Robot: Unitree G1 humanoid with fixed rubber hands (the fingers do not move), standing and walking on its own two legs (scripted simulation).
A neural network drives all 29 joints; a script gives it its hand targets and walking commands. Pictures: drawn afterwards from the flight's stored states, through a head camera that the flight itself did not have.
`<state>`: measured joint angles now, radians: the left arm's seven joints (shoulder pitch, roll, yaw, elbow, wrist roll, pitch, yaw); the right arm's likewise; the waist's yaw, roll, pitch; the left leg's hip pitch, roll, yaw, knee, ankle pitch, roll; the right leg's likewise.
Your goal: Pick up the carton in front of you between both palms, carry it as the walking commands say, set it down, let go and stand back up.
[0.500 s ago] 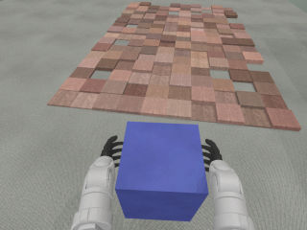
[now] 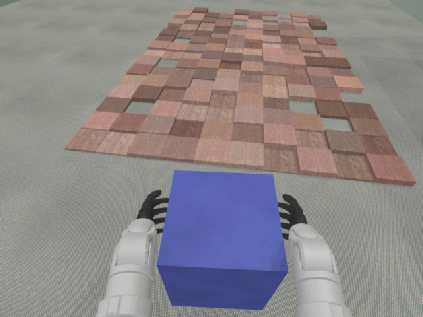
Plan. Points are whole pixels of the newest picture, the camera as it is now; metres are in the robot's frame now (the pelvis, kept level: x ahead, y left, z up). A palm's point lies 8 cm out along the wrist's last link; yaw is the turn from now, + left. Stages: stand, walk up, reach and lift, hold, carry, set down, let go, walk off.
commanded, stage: reach and lift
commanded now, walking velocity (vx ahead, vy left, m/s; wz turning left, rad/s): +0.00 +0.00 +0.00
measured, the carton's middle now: (220, 243) +0.30 +0.00 -0.05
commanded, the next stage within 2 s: hold in 0.24 s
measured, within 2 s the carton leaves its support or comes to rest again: neither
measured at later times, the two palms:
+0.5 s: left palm (142, 223) +0.28 +0.15 +0.05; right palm (300, 228) +0.28 -0.15 +0.05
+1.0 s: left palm (137, 208) +0.30 +0.16 +0.07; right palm (292, 211) +0.31 -0.13 +0.07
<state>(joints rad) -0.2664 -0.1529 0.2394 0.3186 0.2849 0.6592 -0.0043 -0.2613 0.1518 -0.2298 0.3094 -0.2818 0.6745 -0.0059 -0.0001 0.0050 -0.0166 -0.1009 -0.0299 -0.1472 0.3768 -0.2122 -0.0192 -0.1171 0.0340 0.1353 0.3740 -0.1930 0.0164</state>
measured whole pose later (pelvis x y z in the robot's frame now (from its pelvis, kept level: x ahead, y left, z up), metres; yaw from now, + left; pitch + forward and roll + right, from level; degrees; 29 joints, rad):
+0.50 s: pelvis -0.01 +0.00 +0.00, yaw +0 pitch -7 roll +0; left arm -0.27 -0.15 0.23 0.25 0.28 0.76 0.00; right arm -0.27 0.15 -0.22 0.25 -0.28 0.77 0.00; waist 0.00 0.01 -0.01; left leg -0.04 -0.03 -0.14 0.35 -0.20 -0.02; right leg -0.05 0.03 0.14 0.35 -0.18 0.02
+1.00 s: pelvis +0.01 +0.01 -0.01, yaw +1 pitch +1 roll +0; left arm -0.24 -0.15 0.17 0.06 0.22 0.84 0.03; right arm -0.24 0.15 -0.19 0.06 -0.20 0.83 -0.03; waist -0.01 -0.03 -0.13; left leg -0.25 0.00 -0.02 0.55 -0.32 -0.01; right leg -0.27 -0.03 0.06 0.56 -0.32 0.03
